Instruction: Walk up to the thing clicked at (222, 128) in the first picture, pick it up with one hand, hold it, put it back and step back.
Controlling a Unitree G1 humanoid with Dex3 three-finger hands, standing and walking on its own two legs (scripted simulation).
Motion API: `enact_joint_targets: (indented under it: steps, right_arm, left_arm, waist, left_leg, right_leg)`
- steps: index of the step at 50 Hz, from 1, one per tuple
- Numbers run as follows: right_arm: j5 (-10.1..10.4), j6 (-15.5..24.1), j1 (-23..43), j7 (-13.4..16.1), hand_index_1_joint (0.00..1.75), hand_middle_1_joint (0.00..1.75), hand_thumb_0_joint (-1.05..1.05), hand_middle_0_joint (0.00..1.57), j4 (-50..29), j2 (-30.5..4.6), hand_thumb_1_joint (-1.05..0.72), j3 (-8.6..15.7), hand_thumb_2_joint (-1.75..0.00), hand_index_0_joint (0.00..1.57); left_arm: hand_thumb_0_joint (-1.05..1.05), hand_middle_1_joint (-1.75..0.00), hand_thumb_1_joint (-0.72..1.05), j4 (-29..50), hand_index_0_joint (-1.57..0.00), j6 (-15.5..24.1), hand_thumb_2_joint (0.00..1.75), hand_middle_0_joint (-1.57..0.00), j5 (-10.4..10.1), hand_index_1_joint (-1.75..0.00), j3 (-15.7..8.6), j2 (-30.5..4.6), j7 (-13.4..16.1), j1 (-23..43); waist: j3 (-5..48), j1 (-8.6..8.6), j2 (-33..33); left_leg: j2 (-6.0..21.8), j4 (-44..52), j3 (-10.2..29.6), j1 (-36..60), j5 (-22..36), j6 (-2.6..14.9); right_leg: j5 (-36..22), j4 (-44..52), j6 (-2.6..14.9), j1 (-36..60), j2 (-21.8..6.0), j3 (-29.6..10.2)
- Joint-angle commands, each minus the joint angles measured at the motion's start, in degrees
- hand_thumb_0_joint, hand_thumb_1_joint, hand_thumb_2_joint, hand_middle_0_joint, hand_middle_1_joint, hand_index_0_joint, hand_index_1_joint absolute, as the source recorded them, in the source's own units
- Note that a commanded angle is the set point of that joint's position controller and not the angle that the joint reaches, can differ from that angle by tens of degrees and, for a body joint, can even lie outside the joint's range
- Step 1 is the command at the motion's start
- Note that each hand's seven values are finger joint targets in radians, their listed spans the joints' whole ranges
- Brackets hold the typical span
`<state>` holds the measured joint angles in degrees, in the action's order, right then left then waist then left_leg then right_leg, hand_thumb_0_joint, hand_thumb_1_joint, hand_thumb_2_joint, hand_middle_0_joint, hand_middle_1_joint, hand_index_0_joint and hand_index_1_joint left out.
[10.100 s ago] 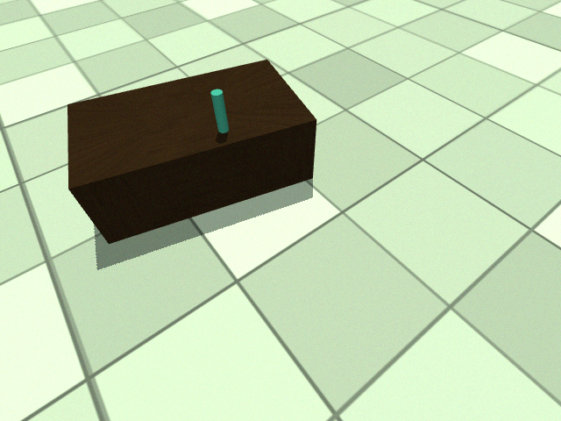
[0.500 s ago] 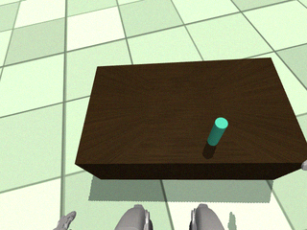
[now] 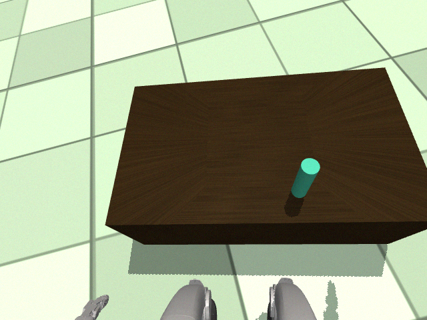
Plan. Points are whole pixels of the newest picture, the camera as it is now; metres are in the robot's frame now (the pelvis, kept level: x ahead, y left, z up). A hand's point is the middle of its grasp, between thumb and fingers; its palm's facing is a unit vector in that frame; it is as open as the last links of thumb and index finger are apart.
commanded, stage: approach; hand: right
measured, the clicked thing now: (304, 179) +0.46 -0.18 -0.26
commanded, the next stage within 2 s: close in in 0.64 s
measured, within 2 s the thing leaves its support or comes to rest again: neither
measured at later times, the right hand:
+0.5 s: hand (387, 177) +0.41 -0.32 -0.11, palm faces +0.06 +1.00 -0.01, open 17.6 cm
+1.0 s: hand (323, 188) +0.44 -0.23 -0.28, palm faces +0.03 +1.00 +0.00, open 17.4 cm
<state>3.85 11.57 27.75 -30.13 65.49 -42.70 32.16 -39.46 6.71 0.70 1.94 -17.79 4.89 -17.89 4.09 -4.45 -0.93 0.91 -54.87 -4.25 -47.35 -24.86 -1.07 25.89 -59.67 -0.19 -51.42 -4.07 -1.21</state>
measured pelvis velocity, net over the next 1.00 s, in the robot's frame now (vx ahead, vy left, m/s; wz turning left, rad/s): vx -0.08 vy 0.00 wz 0.09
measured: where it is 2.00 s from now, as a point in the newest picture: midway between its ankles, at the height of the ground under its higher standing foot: outside the picture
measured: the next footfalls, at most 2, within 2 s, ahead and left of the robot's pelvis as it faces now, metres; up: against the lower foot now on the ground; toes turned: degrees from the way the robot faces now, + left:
none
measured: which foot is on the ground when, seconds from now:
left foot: down 0.00-1.00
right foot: down 0.00-1.00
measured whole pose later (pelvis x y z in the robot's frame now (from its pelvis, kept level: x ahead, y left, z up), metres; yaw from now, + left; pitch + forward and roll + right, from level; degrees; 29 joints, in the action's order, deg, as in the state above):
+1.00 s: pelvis -0.08 +0.00 -0.30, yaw +5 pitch +34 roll +6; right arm 5.5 24.8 48.9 -22.6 57.9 -35.2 34.0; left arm -39.7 2.9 3.9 3.4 -15.8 -1.7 -12.4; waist 7.1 -9.0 0.4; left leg 0.9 -119.8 -3.8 -116.5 -37.3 -0.9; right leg 37.3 -123.4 0.1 -120.6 -4.3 -5.7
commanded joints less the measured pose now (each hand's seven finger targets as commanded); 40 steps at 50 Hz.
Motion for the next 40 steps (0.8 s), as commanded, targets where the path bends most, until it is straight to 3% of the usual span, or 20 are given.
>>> enact_joint_targets:
  steps: [1, 2, 4, 6, 9, 11, 14, 15, 18, 19, 23, 25, 27, 30, 32, 33, 35, 37, 39, 40]
  right_arm:
    - [1.4, 3.8, 13.5, -0.2, 0.05, 0.05, 0.0, 0.04, -8.6, -20.9, 0.57, 2.8, -0.07, 0.04]
    - [1.4, 4.1, 14.9, -0.3, 0.05, 0.05, 0.0, 0.05, -9.2, -20.3, 0.57, 2.2, -0.06, 0.04]
    - [1.5, 4.5, 16.0, 0.3, 0.06, 0.06, 0.0, 0.02, -11.6, -23.7, 0.61, 4.4, -0.07, 0.04]
    - [2.0, 4.5, 14.1, -0.2, 0.07, 0.07, 0.0, 0.02, -5.9, -19.2, 0.61, 2.2, -0.1, 0.03]
    - [2.8, 7.4, 15.9, -0.3, 0.07, 0.07, 0.0, 0.02, -5.5, -18.6, 0.61, 2.8, -0.1, 0.03]
    - [3.6, 9.7, 17.3, -0.9, 0.07, 0.07, 0.0, 0.02, -3.7, -16.1, 0.61, 1.9, -0.1, 0.03]
    - [5.5, 14.6, 18.4, -2.4, 0.06, 0.06, 0.0, 0.02, -3.7, -14.1, 0.6, 2.1, -0.1, 0.03]
    - [6.3, 16.2, 19.0, -3.1, 0.06, 0.07, 0.0, 0.02, -3.3, -12.7, 0.6, 2.0, -0.1, 0.03]
    - [8.9, 21.0, 19.6, -5.0, 0.06, 0.06, 0.0, 0.03, -4.0, -13.7, 0.59, 4.5, -0.08, 0.04]
    - [9.3, 22.8, 21.7, -5.5, 0.05, 0.06, 0.0, 0.04, -7.8, -16.2, 0.59, 6.3, -0.07, 0.04]
    - [10.5, 26.1, 27.9, -7.1, 0.05, 0.05, 0.0, 0.05, -6.7, -18.0, 0.58, 8.9, -0.04, 0.05]
    - [9.9, 26.6, 30.5, -7.3, 0.04, 0.04, 0.0, 0.06, -7.1, -19.5, 0.57, 9.8, -0.03, 0.06]
    - [9.0, 26.6, 34.8, -6.8, 0.04, 0.04, 0.0, 0.06, -10.7, -24.2, 0.57, 12.1, -0.04, 0.05]
    - [8.2, 24.5, 37.5, -6.0, 0.04, 0.04, 0.0, 0.06, -6.7, -20.6, 0.56, 10.5, -0.04, 0.05]
    - [6.8, 23.7, 37.9, -4.6, 0.04, 0.04, 0.0, 0.06, -6.5, -20.2, 0.54, 9.8, -0.04, 0.05]
    - [5.5, 23.6, 40.0, -3.2, 0.04, 0.04, 0.0, 0.06, -9.1, -25.6, 0.54, 12.5, -0.04, 0.05]
    - [4.5, 22.3, 41.8, -2.0, 0.04, 0.04, 0.0, 0.06, -9.8, -21.1, 0.52, 9.2, -0.05, 0.05]
    - [3.2, 21.1, 41.6, -0.1, 0.04, 0.04, 0.0, 0.06, -10.6, -22.0, 0.51, 9.8, -0.05, 0.05]
    - [2.6, 20.3, 41.5, 1.1, 0.04, 0.04, 0.0, 0.06, -11.2, -19.1, 0.53, 7.9, -0.04, 0.05]
    - [2.7, 20.2, 42.7, 2.0, 0.04, 0.04, 0.0, 0.06, -14.6, -20.4, 0.52, 8.7, -0.03, 0.05]
  left_arm:
    - [0.0, -0.3, 0.91, 3.9, -0.19, 1.1, 0.9, -0.19, 0.0, -0.3, -4.5, -12.3, 0.5, -6.1]
    - [0.0, -0.3, 0.91, 3.9, -0.2, 1.0, 0.9, -0.19, 0.1, -0.3, -4.7, -12.3, 0.5, -6.1]
    - [0.0, -0.29, 0.87, 4.2, -0.18, 0.9, 0.92, -0.19, -0.1, -0.3, -4.5, -12.4, 0.5, -6.4]
    - [0.0, -0.3, 0.89, 3.7, -0.19, 0.8, 0.91, -0.2, 0.0, -0.31, -4.2, -11.8, 0.4, -6.3]
    - [0.0, -0.3, 0.89, 3.6, -0.19, 1.1, 0.9, -0.2, 0.4, -0.3, -3.9, -11.6, -0.2, -5.6]
    - [0.0, -0.3, 0.89, 4.1, -0.19, 1.5, 0.91, -0.2, 0.6, -0.3, -3.7, -11.3, -0.7, -4.5]
    - [0.0, -0.3, 0.89, 4.8, -0.19, 2.4, 0.91, -0.19, 1.0, -0.3, -3.0, -11.2, -1.5, -3.2]
    - [0.0, -0.3, 0.89, 5.1, -0.19, 2.7, 0.91, -0.19, 1.2, -0.3, -2.9, -11.3, -1.7, -3.5]
    - [0.0, -0.3, 0.89, 6.0, -0.18, 3.2, 0.91, -0.19, 1.8, -0.3, -2.0, -11.5, -2.1, -2.6]
    - [0.0, -0.29, 0.89, 6.2, -0.18, 3.4, 0.91, -0.18, 2.0, -0.3, -1.7, -11.6, -2.1, -2.2]
    - [0.0, -0.29, 0.89, 6.1, -0.18, 3.3, 0.91, -0.18, 2.6, -0.29, -1.0, -12.2, -2.0, -1.4]
    - [0.0, -0.29, 0.9, 5.9, -0.18, 3.2, 0.9, -0.18, 3.2, -0.29, -1.1, -12.6, -2.1, -1.5]
    - [0.0, -0.29, 0.89, 5.5, -0.18, 3.0, 0.9, -0.18, 3.9, -0.29, -1.2, -12.9, -2.3, -2.1]
    - [0.0, -0.29, 0.9, 4.6, -0.18, 2.5, 0.9, -0.18, 4.4, -0.29, -1.2, -12.2, -3.0, -1.4]
    - [0.0, -0.29, 0.9, 4.1, -0.19, 2.1, 0.9, -0.19, 4.7, -0.29, -1.2, -12.4, -3.6, -1.4]
    - [0.0, -0.29, 0.9, 3.5, -0.19, 1.6, 0.9, -0.19, 4.8, -0.29, -1.4, -13.1, -3.7, -2.2]
    - [0.0, -0.29, 0.9, 3.8, -0.19, 0.8, 0.91, -0.19, 5.0, -0.29, -1.8, -13.2, -4.6, -1.5]
    - [0.0, -0.29, 0.89, 3.9, -0.19, -0.1, 0.91, -0.19, 4.6, -0.29, -1.9, -12.7, -5.1, -1.6]
    - [0.0, -0.29, 0.88, 4.0, -0.19, -0.8, 0.9, -0.19, 4.4, -0.29, -2.0, -12.2, -5.6, -1.4]
    - [0.0, -0.29, 0.88, 4.3, -0.19, -1.2, 0.9, -0.19, 4.3, -0.29, -2.2, -12.6, -5.7, -1.3]
  waist:
    - [21.0, 1.02, 10.8]
    - [21.6, 0.54, 11.2]
    - [22.8, 1.34, 11.5]
    - [20.4, -0.31, 8.2]
    - [18.8, 0.11, 8.0]
    - [17.1, -0.99, 6.5]
    - [21.4, -0.71, 8.2]
    - [23.1, -1.43, 8.3]
    - [28.0, -1.37, 9.9]
    - [31.3, -0.93, 11.9]
    - [33.8, -1.88, 13.6]
    - [36.2, -1.82, 15.9]
    - [43.2, -1.06, 19.1]
    - [42.2, -2.89, 17.0]
    - [43.4, -2.9, 17.0]
    - [45.0, -2.35, 17.4]
    - [46.9, -3.11, 18.6]
    - [47.2, -3.17, 16.5]
    - [44.7, -3.83, 15.8]
    - [46.0, -2.86, 16.1]
  left_leg:
    - [-1.7, 5.5, 1.0, 2.9, 11.6, 2.77]
    - [-1.7, 5.6, 1.2, 2.4, 11.6, 2.77]
    - [-1.5, 5.7, 1.2, 4.3, 12.2, 2.85]
    - [-1.7, 5.1, 1.2, 2.6, 12.3, 2.58]
    - [-1.3, 1.8, 1.7, -1.4, 11.6, 2.65]
    - [-1.5, -1.1, 1.7, -5.9, 8.7, 2.5]
    - [-1.7, -8.0, 1.4, -15.0, 5.6, 2.55]
    - [-1.9, -10.8, 1.0, -18.1, 5.8, 2.51]
    - [-2.0, -19.3, 0.8, -26.0, 5.2, 2.62]
    - [-2.0, -21.9, 1.1, -27.4, 5.0, 2.74]
    - [-1.7, -30.3, 0.9, -35.4, 2.4, 2.58]
    - [-1.6, -33.0, 1.2, -37.8, 1.7, 2.54]
    - [-1.6, -35.9, 1.7, -37.5, 3.4, 2.47]
    - [-1.9, -39.5, 1.1, -40.1, 2.3, 2.23]
    - [-2.1, -42.1, 0.9, -42.4, 1.4, 2.4]
    - [-2.0, -43.1, 0.9, -42.6, 1.3, 2.47]
    - [-2.0, -46.0, 0.1, -44.3, 0.3, 2.75]
    - [-2.2, -47.3, -0.5, -45.4, -0.8, 2.76]
    - [-2.1, -48.9, -0.8, -47.1, -2.9, 2.9]
    - [-2.0, -48.8, -0.5, -46.9, -4.0, 2.96]
  right_leg:
    - [-18.8, 8.7, 0.9, 20.6, 1.0, -3.4]
    - [-18.8, 8.2, 0.9, 20.8, 1.2, -3.1]
    - [-18.6, 8.2, 1.15, 20.4, 1.6, -2.6]
    - [-18.1, 6.8, 1.34, 17.9, 1.5, -2.4]
    - [-16.7, 3.5, 1.81, 12.9, 1.6, -2.3]
    - [-12.4, 0.6, 1.98, 7.6, 1.5, -2.4]
    - [-11.7, -5.1, 1.58, 5.1, 1.0, -3.2]
    - [-13.5, -7.2, 1.32, 4.4, 0.8, -3.8]
    - [-16.2, -15.4, 0.96, -0.8, 0.3, -4.8]
    - [-16.5, -18.3, 0.88, -3.1, 0.4, -4.7]
    - [-12.1, -26.0, 0.56, -11.3, 0.4, -5.7]
    - [-10.4, -29.4, 0.43, -13.0, 0.3, -5.4]
    - [-11.7, -33.7, 0.46, -14.4, 0.5, -4.2]
    - [-8.2, -38.2, 0.76, -21.9, 0.4, -3.7]
    - [-6.6, -40.7, 0.86, -24.9, 0.3, -3.7]
    - [-6.1, -41.5, 0.91, -25.5, 0.4, -3.5]
    - [-5.0, -42.7, 0.68, -26.6, 0.5, -4.1]
    - [-2.9, -44.1, 0.98, -29.4, 0.6, -4.1]
    - [1.4, -45.4, 1.18, -35.1, 0.7, -3.7]
    - [3.1, -45.7, 1.32, -35.3, 0.9, -3.3]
